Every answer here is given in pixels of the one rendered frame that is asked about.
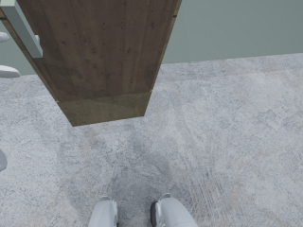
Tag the robot left thigh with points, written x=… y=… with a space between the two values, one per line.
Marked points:
x=104 y=214

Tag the handle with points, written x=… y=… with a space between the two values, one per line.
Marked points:
x=19 y=22

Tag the robot left hand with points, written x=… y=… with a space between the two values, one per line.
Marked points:
x=7 y=72

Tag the right robot shin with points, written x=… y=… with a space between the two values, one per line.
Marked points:
x=167 y=195

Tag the cupboard door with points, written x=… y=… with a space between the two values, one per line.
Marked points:
x=98 y=48

